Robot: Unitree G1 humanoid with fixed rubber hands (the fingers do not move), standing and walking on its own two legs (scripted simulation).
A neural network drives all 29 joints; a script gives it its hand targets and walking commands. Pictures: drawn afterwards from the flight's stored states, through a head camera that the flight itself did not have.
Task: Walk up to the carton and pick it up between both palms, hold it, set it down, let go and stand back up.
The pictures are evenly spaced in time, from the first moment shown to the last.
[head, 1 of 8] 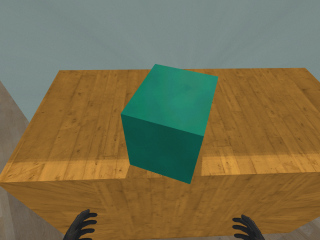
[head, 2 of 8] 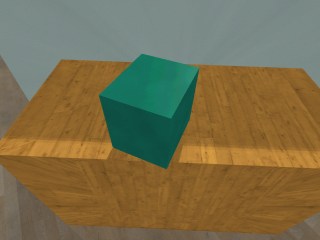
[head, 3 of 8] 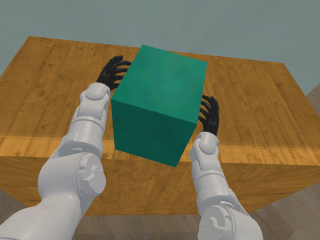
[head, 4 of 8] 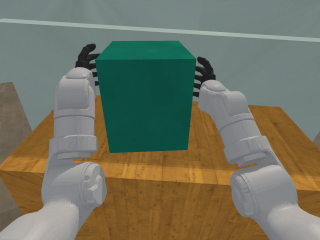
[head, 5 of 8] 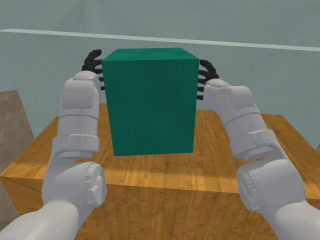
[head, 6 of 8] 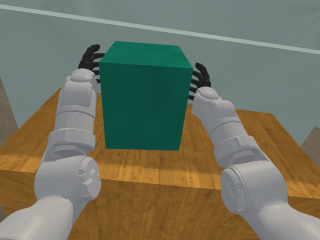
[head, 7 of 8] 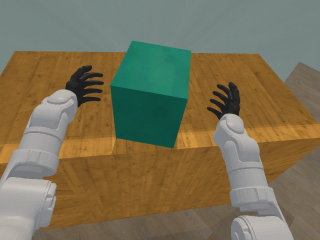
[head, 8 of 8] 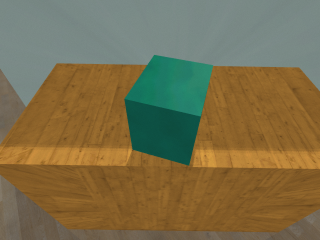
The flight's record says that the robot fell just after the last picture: no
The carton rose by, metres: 0.24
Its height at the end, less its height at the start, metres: +0.00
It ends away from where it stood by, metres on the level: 0.06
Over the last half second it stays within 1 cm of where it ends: yes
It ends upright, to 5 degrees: yes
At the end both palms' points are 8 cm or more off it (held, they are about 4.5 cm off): yes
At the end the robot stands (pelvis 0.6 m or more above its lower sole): yes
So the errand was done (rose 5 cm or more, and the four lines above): yes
